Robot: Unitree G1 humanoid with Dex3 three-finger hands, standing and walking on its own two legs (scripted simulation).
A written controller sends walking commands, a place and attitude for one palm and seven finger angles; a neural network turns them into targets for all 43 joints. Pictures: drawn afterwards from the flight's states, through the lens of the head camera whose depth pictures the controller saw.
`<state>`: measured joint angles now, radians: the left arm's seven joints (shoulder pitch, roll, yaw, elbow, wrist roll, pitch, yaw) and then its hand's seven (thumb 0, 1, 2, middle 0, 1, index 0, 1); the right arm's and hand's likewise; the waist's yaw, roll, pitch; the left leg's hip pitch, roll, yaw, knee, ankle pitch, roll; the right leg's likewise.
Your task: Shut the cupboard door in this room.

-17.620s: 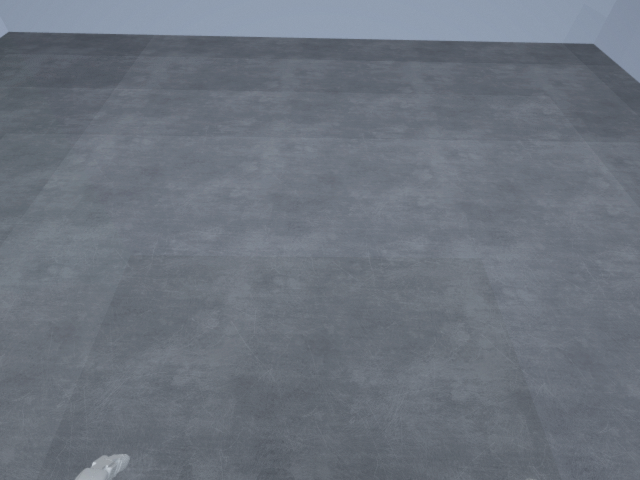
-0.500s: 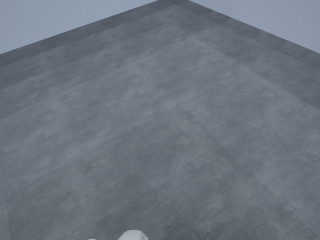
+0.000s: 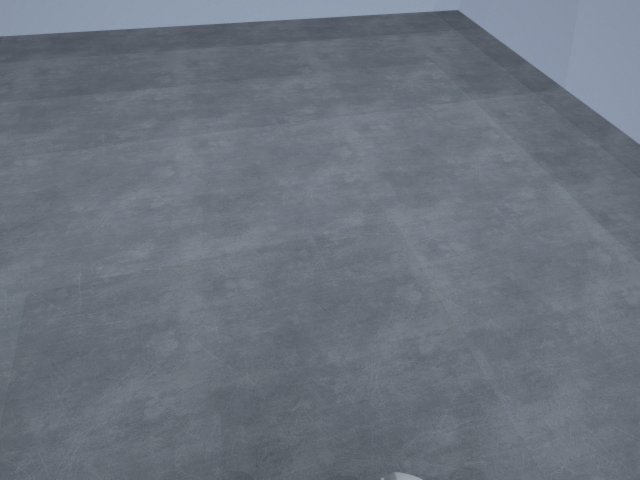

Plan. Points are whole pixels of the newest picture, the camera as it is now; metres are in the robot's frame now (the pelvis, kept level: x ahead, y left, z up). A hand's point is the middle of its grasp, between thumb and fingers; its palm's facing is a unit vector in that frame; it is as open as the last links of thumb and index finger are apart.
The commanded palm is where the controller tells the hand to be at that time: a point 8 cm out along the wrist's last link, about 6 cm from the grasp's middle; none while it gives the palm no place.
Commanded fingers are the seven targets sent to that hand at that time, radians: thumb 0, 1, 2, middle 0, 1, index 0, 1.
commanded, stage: turn or walk to find it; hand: left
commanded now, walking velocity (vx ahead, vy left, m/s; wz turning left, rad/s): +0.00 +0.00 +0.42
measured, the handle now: out of the picture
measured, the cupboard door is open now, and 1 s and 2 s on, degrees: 85 85 85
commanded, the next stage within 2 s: stand and wait in 0.94 s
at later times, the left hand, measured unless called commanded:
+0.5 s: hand out of the picture +0.02 +0.13 -0.14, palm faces +0.22 -0.94 -0.28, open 7.4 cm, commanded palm none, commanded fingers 0.00 0.90 0.90 -0.20 -0.30 -0.20 -0.30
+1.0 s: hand out of the picture -0.14 +0.18 -0.18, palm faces +0.48 -0.84 -0.25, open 7.4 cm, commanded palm none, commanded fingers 0.00 0.90 0.90 -0.20 -0.30 -0.20 -0.30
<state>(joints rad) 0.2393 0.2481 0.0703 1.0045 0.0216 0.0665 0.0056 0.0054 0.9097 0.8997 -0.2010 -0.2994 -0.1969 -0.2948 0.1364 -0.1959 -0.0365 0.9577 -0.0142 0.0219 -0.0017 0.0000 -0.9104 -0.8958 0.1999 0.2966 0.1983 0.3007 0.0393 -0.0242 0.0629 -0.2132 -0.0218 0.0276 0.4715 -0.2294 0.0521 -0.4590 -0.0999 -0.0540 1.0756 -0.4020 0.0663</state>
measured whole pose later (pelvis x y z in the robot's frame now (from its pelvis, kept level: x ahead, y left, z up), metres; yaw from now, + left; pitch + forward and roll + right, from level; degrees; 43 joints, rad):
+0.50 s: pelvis -0.03 -0.07 +0.00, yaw +12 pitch -1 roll +3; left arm 0.19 0.14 0.03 0.93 0.01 0.02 0.02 0.00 0.90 0.90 -0.20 -0.30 -0.20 -0.30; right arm 0.27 -0.25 -0.10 1.01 -0.02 0.07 0.02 0.00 -0.91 -0.90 0.20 0.30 0.20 0.30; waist -0.04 0.06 0.06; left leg -0.51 -0.02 -0.05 1.15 -0.35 -0.05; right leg -0.19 -0.07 -0.13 0.49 -0.28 -0.04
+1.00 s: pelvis -0.07 -0.02 +0.00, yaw +25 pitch -1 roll -1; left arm 0.23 0.26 0.07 1.01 0.02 0.07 0.01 0.01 0.91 0.90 -0.20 -0.30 -0.20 -0.29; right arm 0.12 -0.20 -0.04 0.95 -0.01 0.02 0.00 0.00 -0.91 -0.90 0.20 0.30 0.20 0.30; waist 0.04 -0.03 0.07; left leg -0.20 -0.01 0.02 0.49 -0.26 0.04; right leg -0.44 -0.11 -0.06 1.07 -0.44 0.07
